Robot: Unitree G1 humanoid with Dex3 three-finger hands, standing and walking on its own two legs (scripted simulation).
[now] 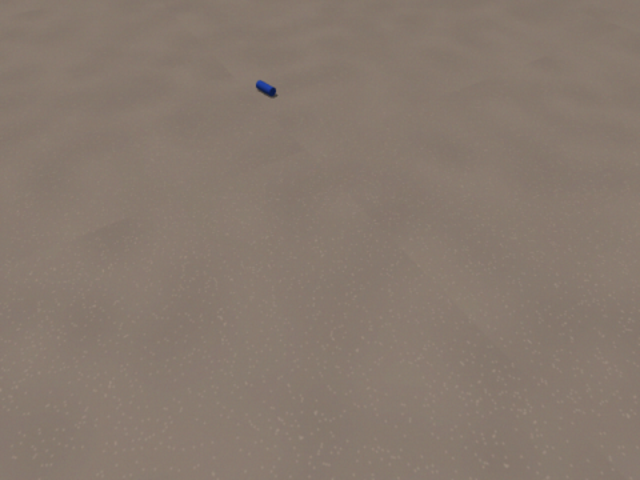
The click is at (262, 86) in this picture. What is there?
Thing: lying can
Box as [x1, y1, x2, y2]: [256, 80, 275, 95]
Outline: 256,83 257,88 270,95 274,94 275,89 260,80
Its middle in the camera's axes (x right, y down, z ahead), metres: -0.33 -0.92 +2.38
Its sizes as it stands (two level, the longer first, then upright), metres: 0.127 0.054 0.054
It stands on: the floor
